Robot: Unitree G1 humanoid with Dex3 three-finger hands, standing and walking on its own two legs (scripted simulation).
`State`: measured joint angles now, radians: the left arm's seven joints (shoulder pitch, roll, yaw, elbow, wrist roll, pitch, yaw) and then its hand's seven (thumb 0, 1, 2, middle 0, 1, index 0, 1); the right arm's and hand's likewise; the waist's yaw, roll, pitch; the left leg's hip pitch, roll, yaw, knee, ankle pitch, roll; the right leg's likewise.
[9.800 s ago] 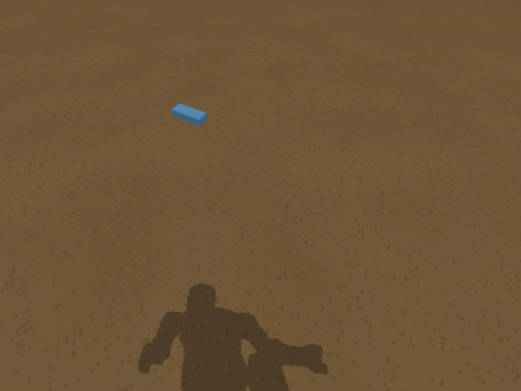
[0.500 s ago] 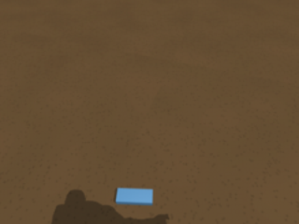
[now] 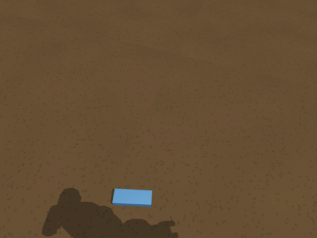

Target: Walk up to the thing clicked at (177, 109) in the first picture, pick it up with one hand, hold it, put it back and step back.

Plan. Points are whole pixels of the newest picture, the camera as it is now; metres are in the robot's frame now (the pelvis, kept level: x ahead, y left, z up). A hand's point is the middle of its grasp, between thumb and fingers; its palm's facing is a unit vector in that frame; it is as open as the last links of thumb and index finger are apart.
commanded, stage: walk up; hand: left
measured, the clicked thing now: (132, 197) +0.42 +0.15 -0.75
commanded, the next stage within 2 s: none
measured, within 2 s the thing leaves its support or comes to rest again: neither
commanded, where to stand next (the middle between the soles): +0.04 -0.09 m, yaw +1 degrees
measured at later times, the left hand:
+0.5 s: hand out of the picture +0.09 +0.12 -0.16, palm faces -0.01 -0.93 -0.36, open 7.4 cm
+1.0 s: hand out of the picture +0.06 +0.20 -0.17, palm faces +0.03 -0.91 -0.41, open 7.4 cm
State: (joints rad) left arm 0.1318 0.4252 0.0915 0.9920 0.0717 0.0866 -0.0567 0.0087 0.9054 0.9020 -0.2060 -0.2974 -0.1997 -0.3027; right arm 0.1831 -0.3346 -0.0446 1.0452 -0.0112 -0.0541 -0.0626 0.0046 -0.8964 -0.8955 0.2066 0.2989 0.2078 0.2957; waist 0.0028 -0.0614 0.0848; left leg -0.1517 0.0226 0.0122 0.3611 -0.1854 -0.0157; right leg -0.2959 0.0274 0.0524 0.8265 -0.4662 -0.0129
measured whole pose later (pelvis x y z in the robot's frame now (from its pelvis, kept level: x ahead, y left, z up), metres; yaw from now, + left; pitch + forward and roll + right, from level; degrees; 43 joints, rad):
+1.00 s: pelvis +0.01 -0.08 -0.03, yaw +2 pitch -3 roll -2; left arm 0.19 0.40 0.04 0.98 0.01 -0.02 0.02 0.01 0.91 0.90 -0.20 -0.30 -0.20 -0.30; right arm 0.13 -0.38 -0.03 0.90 0.00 0.01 0.01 0.01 -0.90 -0.90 0.20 0.30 0.20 0.30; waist 0.02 0.03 0.12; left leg -0.31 0.05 -0.03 0.73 -0.36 -0.01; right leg -0.24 0.01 -0.01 0.64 -0.34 0.01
